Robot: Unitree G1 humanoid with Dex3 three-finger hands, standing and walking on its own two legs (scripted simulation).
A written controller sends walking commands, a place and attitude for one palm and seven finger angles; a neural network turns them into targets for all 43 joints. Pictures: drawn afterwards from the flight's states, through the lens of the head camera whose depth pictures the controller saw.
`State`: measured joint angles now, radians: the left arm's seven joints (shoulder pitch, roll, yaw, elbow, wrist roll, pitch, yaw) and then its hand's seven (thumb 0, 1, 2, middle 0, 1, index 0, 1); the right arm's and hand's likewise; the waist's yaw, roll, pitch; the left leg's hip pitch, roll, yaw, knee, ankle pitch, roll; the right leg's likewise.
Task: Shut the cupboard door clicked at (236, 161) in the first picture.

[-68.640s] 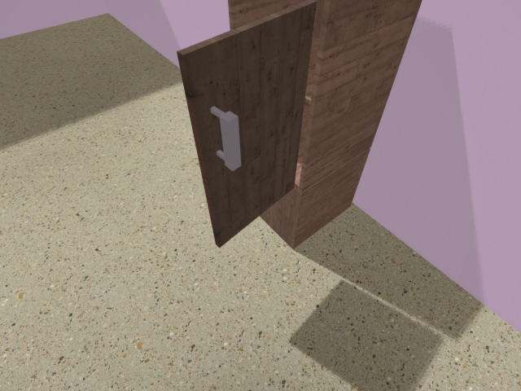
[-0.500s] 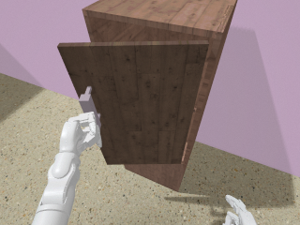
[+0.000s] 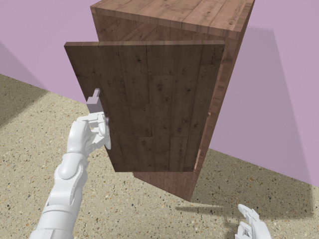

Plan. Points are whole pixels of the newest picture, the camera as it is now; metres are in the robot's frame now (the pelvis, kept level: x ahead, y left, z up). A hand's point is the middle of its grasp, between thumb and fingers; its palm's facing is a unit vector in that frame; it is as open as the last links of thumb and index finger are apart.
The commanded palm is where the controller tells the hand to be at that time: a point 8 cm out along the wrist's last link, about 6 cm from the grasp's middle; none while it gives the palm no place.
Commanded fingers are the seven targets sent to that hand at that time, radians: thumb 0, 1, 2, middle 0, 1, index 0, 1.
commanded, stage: push the door shut along its arc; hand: left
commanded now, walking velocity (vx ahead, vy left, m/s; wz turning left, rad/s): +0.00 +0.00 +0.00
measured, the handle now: (100, 112) +0.42 +0.18 +0.10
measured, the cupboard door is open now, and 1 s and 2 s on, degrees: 25 1 0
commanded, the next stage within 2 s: pull the fist back off the door in 1.22 s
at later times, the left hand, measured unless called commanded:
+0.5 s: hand (108, 118) +0.40 +0.16 +0.10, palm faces -0.11 -0.99 -0.04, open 3.1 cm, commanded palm +0.40 +0.19 +0.10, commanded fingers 0.00 0.90 0.90 -1.30 -1.50 -1.30 -1.50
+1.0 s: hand (121, 101) +0.46 +0.13 +0.09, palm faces -0.24 -0.97 -0.01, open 3.2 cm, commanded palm +0.47 +0.16 +0.10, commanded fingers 0.00 0.90 0.90 -1.30 -1.50 -1.30 -1.50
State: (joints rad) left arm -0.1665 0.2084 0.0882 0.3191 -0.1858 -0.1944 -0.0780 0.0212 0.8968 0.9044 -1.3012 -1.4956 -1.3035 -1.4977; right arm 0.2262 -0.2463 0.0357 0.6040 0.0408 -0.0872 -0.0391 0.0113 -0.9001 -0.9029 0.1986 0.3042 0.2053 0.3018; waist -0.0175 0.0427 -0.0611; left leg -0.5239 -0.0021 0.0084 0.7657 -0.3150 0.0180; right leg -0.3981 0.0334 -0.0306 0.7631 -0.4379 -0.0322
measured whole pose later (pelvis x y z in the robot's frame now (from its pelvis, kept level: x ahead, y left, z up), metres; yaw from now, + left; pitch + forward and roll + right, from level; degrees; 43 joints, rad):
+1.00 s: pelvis -0.02 +0.02 -0.02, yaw +0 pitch +14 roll -3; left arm -0.93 0.36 0.15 1.13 -0.18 -0.30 -0.30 0.02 0.90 0.90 -1.30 -1.50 -1.31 -1.50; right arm 0.37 -0.28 0.02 0.71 0.02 -0.09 -0.02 0.01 -0.90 -0.90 0.20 0.30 0.21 0.30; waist -0.13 0.04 -0.07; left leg -0.82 -0.01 -0.01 0.91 -0.32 0.05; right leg -0.68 0.03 -0.05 0.88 -0.45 -0.01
